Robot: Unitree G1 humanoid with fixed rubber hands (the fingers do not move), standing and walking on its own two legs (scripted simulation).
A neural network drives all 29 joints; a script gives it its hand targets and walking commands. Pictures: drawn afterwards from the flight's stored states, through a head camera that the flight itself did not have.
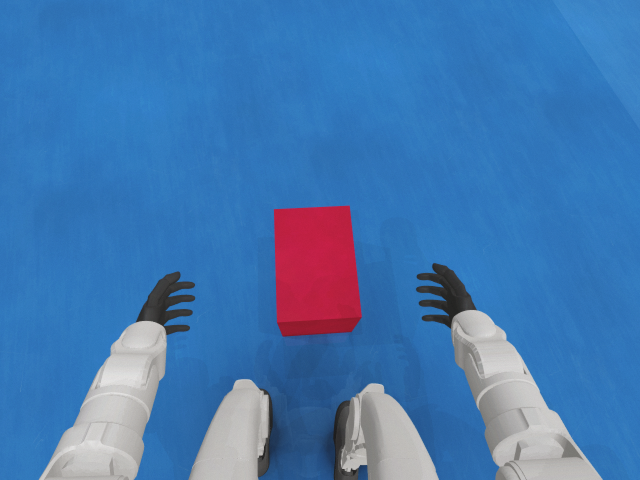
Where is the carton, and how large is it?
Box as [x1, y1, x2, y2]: [274, 206, 361, 336]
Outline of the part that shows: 349,206 274,209 277,323 283,336 351,331 361,317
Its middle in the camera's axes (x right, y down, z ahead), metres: -0.02 +0.10 +1.06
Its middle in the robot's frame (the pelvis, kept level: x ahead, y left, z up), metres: +0.52 +0.00 -0.59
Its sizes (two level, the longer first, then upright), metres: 0.292 0.198 0.230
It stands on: the floor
